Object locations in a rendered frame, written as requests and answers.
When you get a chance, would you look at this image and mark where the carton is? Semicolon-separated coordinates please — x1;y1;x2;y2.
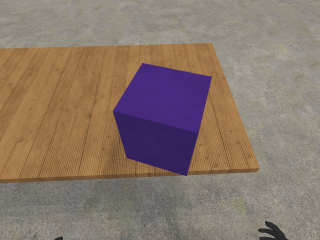
113;63;212;176

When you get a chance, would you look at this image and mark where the table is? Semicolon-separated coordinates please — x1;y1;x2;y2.
0;43;260;184

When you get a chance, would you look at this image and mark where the right robot hand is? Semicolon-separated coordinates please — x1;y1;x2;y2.
258;221;288;240

